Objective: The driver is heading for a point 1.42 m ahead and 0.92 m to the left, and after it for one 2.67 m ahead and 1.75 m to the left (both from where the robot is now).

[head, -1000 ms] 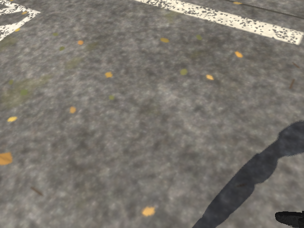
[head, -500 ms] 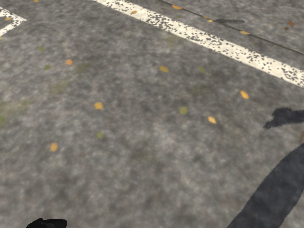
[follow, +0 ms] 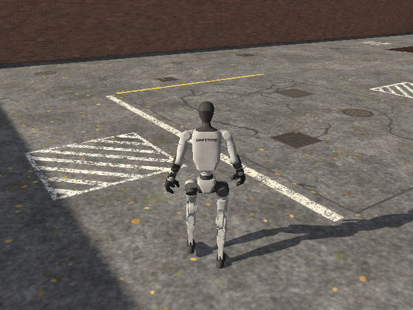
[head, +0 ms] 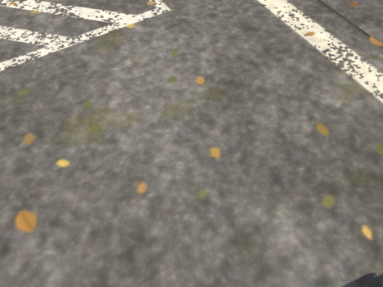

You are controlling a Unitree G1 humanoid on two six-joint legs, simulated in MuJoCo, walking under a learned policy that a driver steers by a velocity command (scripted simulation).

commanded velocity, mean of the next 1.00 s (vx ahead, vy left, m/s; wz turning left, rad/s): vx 0.03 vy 0.00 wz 0.59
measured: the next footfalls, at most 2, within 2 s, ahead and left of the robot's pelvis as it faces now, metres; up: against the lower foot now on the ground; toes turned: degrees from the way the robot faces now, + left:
left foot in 0.12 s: +0.16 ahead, +0.13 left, +0.00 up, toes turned +6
right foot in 0.54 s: +0.18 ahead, -0.10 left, +0.00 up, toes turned +24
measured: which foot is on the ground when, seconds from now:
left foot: up 0.00-0.10, down 0.12-0.54, up 0.56-0.94, down 0.96-1.00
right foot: down 0.00-0.12, up 0.14-0.52, down 0.54-0.96, up 0.98-1.00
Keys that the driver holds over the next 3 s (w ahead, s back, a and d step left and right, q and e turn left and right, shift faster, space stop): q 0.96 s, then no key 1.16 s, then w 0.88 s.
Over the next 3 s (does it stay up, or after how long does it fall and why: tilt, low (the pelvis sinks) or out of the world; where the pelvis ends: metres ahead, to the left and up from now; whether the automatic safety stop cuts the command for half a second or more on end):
stays up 0.35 0.21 0.00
